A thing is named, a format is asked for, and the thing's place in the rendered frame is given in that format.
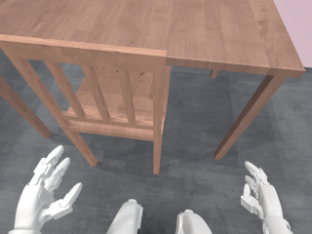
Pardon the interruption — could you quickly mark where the chair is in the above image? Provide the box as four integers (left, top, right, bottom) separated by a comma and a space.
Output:
0, 34, 172, 176

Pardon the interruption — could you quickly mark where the robot thigh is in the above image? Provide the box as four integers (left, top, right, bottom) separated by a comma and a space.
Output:
175, 212, 213, 234
106, 202, 143, 234

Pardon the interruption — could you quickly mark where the left robot hand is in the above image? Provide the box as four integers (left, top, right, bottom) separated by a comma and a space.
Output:
14, 145, 83, 231

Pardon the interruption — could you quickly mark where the right robot hand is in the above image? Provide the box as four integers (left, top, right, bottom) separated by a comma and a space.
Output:
241, 161, 284, 220

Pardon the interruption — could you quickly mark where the left robot thigh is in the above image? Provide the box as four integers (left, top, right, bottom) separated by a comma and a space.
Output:
106, 202, 143, 234

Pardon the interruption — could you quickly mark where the right robot forearm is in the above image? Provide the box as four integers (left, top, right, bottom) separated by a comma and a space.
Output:
261, 216, 293, 234

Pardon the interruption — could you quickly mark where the table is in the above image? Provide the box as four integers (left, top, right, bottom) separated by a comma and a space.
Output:
0, 0, 306, 160

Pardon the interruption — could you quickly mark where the right robot thigh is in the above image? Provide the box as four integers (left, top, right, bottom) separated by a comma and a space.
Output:
175, 212, 213, 234

